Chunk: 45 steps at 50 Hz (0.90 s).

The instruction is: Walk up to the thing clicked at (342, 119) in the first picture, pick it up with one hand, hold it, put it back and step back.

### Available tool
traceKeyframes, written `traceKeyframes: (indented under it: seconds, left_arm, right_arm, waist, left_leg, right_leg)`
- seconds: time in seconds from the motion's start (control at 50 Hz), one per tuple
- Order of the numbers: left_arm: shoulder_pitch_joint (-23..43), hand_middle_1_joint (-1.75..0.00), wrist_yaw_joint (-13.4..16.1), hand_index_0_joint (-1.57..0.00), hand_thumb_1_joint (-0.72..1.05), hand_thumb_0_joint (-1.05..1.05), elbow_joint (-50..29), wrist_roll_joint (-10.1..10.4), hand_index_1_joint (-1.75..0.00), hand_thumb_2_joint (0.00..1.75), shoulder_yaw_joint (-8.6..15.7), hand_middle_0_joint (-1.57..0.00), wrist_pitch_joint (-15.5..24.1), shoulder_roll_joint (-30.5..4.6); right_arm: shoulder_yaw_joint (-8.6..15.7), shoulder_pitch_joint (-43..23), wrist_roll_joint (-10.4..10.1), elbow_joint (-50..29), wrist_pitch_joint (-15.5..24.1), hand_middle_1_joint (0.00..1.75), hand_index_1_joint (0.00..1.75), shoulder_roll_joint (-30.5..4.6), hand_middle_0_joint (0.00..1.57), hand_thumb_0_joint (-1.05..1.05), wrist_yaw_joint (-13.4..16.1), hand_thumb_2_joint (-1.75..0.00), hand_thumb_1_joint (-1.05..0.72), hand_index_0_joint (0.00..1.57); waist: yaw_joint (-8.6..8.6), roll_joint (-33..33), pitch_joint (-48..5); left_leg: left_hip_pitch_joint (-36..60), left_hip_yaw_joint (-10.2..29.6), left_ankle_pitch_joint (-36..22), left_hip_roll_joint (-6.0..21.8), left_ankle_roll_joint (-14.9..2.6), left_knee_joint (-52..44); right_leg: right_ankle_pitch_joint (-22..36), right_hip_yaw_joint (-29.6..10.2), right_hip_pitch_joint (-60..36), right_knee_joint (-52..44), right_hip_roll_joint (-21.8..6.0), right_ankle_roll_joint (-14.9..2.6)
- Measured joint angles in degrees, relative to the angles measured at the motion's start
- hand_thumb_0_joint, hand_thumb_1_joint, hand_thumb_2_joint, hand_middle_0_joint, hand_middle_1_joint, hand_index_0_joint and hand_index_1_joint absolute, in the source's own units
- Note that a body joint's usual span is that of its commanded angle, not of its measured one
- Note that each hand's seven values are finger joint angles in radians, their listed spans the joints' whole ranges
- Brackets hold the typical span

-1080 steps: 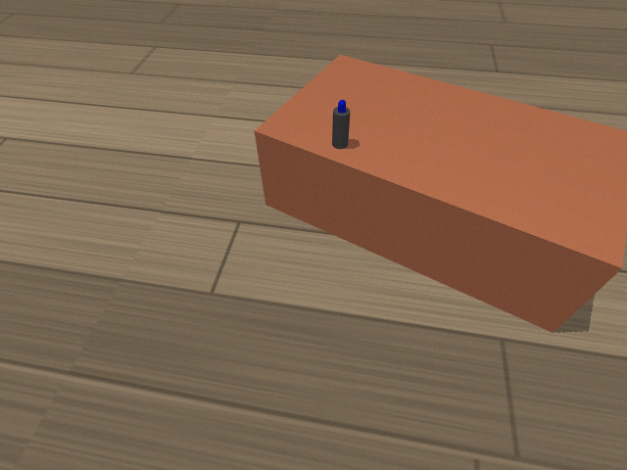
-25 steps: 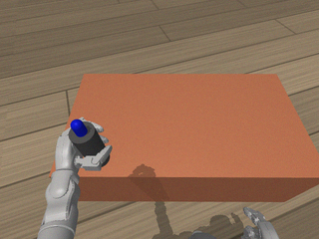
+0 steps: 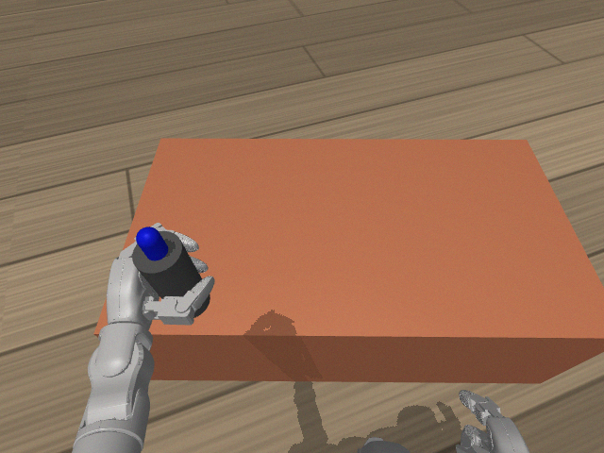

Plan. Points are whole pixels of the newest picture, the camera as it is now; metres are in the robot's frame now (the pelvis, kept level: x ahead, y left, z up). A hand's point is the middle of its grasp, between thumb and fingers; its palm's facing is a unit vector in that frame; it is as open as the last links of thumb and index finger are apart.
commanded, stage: hold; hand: left
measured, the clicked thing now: (170, 271) +0.32 +0.18 +0.07
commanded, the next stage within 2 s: crouch in 0.52 s
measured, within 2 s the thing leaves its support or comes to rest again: neither
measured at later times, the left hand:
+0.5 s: hand (186, 279) +0.32 +0.16 +0.05, palm faces +0.05 -1.00 +0.01, open 7.7 cm
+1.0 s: hand (195, 283) +0.35 +0.17 -0.02, palm faces +0.04 -1.00 +0.01, open 7.7 cm
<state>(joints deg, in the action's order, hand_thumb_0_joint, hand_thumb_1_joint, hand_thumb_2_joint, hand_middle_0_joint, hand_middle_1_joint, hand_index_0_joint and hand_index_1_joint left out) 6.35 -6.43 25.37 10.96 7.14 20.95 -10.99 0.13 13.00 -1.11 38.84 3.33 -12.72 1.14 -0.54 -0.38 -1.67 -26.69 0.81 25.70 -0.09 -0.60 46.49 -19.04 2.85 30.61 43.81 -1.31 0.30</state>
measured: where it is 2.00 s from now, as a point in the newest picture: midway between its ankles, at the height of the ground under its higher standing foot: outside the picture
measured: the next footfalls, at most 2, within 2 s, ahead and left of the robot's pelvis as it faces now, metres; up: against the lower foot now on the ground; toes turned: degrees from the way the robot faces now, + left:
none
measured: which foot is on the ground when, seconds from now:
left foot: down 0.00-1.00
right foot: down 0.00-1.00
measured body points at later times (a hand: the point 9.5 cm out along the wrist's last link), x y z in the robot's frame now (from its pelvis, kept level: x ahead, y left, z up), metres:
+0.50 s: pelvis +0.00 +0.00 +0.00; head +0.03 +0.00 +0.45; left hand +0.31 +0.22 +0.05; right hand +0.13 -0.25 -0.11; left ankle -0.02 +0.11 -0.71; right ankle +0.03 -0.13 -0.71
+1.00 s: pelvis -0.02 +0.00 -0.04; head +0.07 +0.01 +0.41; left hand +0.34 +0.22 -0.02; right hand +0.10 -0.26 -0.14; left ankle -0.02 +0.11 -0.71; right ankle +0.03 -0.13 -0.71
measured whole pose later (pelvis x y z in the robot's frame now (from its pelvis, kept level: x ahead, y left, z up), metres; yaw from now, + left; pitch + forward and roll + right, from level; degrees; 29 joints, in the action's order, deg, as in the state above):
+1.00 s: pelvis -0.02 +0.00 -0.04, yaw +0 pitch +14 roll -1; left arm 21.4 -9.9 45.7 10.3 11.9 29.4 -13.9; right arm 0.3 13.0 0.5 38.4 5.0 -14.2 0.0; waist -2.9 1.4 -3.4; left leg -44.7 1.2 28.9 -0.3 -0.3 59.4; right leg -21.9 3.1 48.5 56.3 -1.7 -0.2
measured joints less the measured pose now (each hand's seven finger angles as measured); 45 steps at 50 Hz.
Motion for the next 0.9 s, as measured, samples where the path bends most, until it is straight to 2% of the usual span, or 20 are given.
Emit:
traceKeyframes:
  seconds: [0.12, 0.3, 0.4, 0.68, 0.82, 0.9]
  left_arm:
    - [-0.5, -1.17, 0.1, -0.82, -0.11, -0.03, -0.4, -0.3, -1.18, 1.09, -0.5, -0.78, -0.1, 0.3]
    - [0.8, -1.17, -0.4, -0.82, -0.11, -0.03, 1.6, -0.2, -1.18, 1.09, 0.6, -0.78, 0.2, -0.1]
    - [0.7, -1.18, -0.5, -0.82, -0.11, -0.03, 1.1, -0.1, -1.18, 1.09, 0.1, -0.78, 0.1, -0.2]
    - [1.6, -1.17, 0.5, -0.82, -0.11, -0.03, 1.7, -0.3, -1.18, 1.09, 0.5, -0.78, -0.1, -0.2]
    - [4.3, -1.14, -1.2, -0.84, -0.12, -0.03, 6.7, -0.2, -1.15, 1.09, 0.9, -0.8, 1.1, -0.9]
    - [8.6, -1.13, -2.3, -0.85, -0.12, -0.03, 12.6, -0.1, -1.14, 1.09, 2.5, -0.81, 3.8, -1.2]
  right_arm:
    - [0.1, 0.4, 0.1, 0.0, -0.2, 0.3, 0.3, -0.1, 0.2, 0.01, 0.0, -0.9, -0.9, 0.2]
    - [0.0, 0.2, 0.2, 0.1, -0.4, 0.3, 0.3, 0.0, 0.2, 0.01, 0.1, -0.9, -0.9, 0.2]
    - [0.1, 0.5, 0.1, 0.0, -0.3, 0.3, 0.3, -0.3, 0.2, 0.01, 0.1, -0.9, -0.9, 0.2]
    - [-0.2, 0.5, 0.1, 0.1, -0.2, 0.3, 0.3, 0.0, 0.2, 0.01, 0.3, -0.9, -0.89, 0.2]
    - [0.0, 0.2, 0.4, 0.3, 0.2, 0.3, 0.3, -0.2, 0.2, 0.01, 0.0, -0.9, -0.88, 0.2]
    - [0.0, -0.2, 0.7, 0.3, 0.8, 0.3, 0.3, -0.7, 0.2, 0.01, -0.5, -0.89, -0.87, 0.2]
  waist:
    - [0.11, -0.1, -0.2]
    - [-0.14, 0.1, -0.2]
    - [-0.06, 0.1, -0.1]
    - [-0.25, 0.2, 0.0]
    - [-0.6, 0.4, -0.4]
    - [-1.03, 1.0, -0.7]
  left_leg:
    - [0.2, 0.1, 0.1, 0.0, 0.07, 0.0]
    - [0.0, 0.1, -0.1, 0.1, 0.14, 0.1]
    - [0.3, 0.1, -0.2, 0.1, 0.19, -0.2]
    - [0.3, 0.0, -0.4, 0.1, 0.16, -0.3]
    - [-2.3, 0.1, -0.1, 0.0, 0.13, 1.3]
    - [-7.3, 0.2, 0.8, 0.0, 0.15, 4.9]
  right_leg:
    - [-0.2, 0.1, -0.2, 0.1, 0.0, -0.06]
    - [0.0, 0.1, 0.0, 0.2, 0.1, -0.18]
    - [0.1, 0.1, -0.2, -0.1, 0.1, -0.21]
    - [0.4, 0.0, -0.3, -0.2, 0.2, -0.19]
    - [0.1, 0.1, 2.3, 1.3, 0.0, -0.23]
    - [-0.7, 0.1, 7.2, 4.7, -0.1, -0.31]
